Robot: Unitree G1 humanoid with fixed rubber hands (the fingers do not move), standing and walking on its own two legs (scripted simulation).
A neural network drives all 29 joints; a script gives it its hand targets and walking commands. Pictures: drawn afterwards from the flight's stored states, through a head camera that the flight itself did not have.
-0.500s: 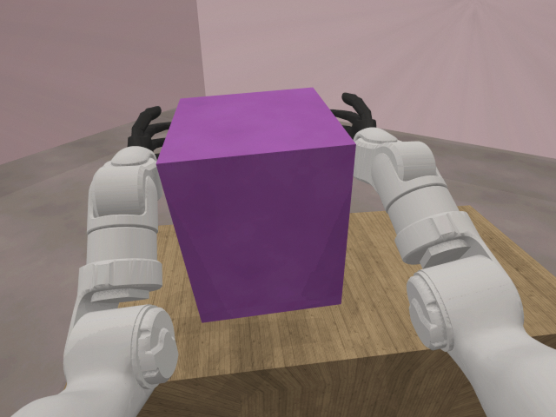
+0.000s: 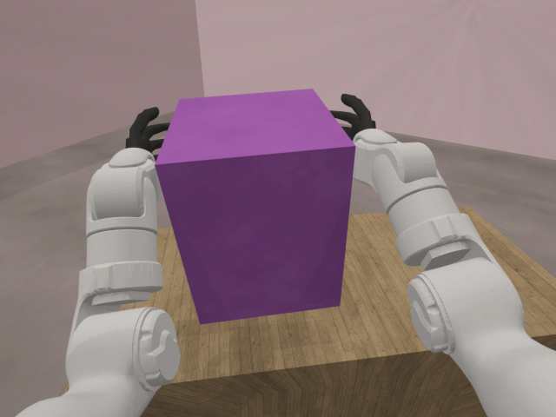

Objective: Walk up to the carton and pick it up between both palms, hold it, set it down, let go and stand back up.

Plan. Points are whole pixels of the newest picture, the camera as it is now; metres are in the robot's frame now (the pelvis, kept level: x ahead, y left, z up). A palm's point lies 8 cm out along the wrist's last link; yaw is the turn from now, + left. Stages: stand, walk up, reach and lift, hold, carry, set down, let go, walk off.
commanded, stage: hold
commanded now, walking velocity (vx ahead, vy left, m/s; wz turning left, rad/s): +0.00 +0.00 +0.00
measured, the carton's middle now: (258, 201) +0.37 +0.00 +0.23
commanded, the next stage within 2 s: set down in 0.04 s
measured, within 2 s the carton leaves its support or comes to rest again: neither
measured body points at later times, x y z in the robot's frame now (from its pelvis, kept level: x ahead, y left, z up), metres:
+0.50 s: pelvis +0.00 +0.00 +0.00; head -0.09 +0.04 +0.44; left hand +0.41 +0.17 +0.30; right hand +0.39 -0.13 +0.31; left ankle +0.03 +0.12 -0.75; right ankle -0.01 -0.11 -0.75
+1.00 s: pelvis +0.01 +0.02 +0.00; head -0.04 +0.06 +0.45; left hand +0.43 +0.16 +0.24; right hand +0.41 -0.13 +0.24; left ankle +0.03 +0.12 -0.75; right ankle -0.01 -0.11 -0.75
